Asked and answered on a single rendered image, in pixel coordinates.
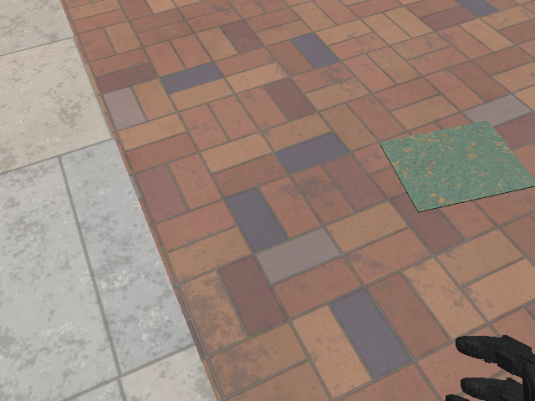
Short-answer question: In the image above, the right robot hand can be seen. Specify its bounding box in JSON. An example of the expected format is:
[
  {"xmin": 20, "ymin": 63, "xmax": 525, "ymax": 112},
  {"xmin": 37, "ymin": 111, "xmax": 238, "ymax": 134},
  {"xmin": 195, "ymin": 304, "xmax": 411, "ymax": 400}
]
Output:
[{"xmin": 446, "ymin": 335, "xmax": 535, "ymax": 401}]

